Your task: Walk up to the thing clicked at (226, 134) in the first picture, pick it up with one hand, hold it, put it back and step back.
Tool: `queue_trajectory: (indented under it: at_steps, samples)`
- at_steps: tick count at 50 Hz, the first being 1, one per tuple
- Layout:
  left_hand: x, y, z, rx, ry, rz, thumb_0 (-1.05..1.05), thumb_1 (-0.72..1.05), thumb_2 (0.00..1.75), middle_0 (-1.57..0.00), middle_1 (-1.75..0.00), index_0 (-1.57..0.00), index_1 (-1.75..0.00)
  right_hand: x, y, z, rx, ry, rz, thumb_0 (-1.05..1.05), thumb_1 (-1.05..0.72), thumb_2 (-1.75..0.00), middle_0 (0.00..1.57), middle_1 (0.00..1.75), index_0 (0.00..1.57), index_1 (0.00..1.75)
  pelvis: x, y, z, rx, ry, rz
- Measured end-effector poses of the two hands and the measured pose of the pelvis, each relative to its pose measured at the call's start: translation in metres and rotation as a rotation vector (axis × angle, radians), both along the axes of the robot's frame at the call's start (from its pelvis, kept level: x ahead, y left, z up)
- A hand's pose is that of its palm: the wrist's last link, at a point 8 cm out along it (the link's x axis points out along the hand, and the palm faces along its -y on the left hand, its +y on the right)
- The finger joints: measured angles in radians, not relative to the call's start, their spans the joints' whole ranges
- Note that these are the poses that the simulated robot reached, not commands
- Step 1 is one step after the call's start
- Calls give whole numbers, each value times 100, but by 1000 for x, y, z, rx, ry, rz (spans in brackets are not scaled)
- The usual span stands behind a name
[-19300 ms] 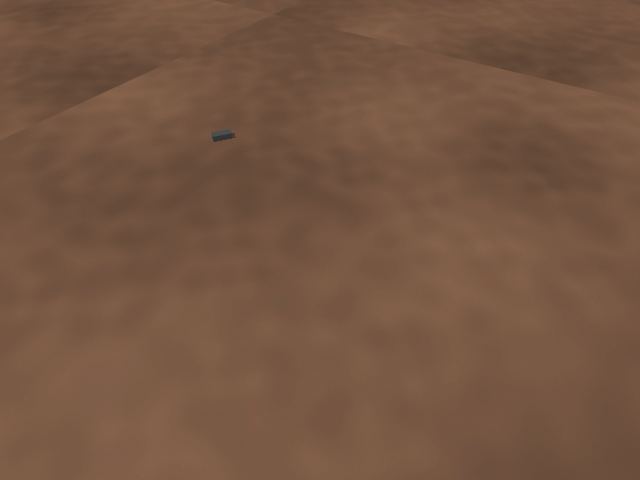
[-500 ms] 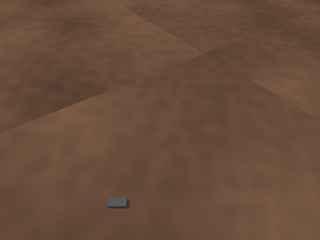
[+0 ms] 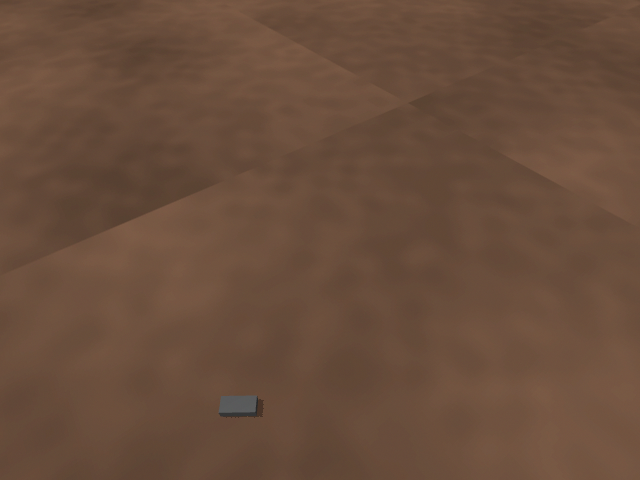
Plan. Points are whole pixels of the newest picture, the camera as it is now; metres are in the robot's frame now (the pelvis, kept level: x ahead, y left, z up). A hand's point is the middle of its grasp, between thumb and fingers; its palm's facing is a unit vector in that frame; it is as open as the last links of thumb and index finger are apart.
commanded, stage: stand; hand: left
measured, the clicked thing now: (238, 405) +0.49 +0.28 -0.76
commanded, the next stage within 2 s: rise first in 1.76 s
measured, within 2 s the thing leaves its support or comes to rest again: neither
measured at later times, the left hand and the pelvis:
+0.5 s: hand out of the picture +0.05 +0.20 -0.17, palm faces +0.02 -0.97 -0.24, open 7.4 cm; pelvis +0.02 +0.00 +0.00, yaw +0 degrees
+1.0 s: hand out of the picture +0.08 +0.22 -0.16, palm faces +0.02 -0.96 -0.29, open 7.4 cm; pelvis +0.04 +0.00 +0.00, yaw +1 degrees
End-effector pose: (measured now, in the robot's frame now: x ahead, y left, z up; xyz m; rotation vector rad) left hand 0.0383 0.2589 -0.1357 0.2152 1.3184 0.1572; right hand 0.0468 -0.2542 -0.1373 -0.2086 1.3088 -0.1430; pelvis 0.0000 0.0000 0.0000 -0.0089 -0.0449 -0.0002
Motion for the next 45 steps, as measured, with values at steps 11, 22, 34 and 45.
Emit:
queue_trajectory:
  at_steps: [11,22,34,45]
  samples:
    - [11,-2,-2,-3,-20,9,1,91,90,-20,-30,-20,-30,-5,1,0,-14,17,-25,1,-90,-90,20,30,20,30,6,1,0,2,2,4]
    - [5,-7,-4,-7,10,27,1,91,90,-20,-30,-20,-30,4,3,-1,-10,19,-18,0,-90,-90,20,30,20,30,14,0,0,3,10,8]
    - [5,-9,-3,-7,24,35,1,91,90,-20,-30,-20,-30,14,3,-3,-4,17,-14,0,-90,-90,20,30,20,30,22,-1,0,4,16,10]
    - [22,2,1,28,13,33,1,91,90,-20,-30,-20,-30,23,-12,1,-36,21,-16,1,-90,-90,20,30,20,30,37,-3,1,6,18,11]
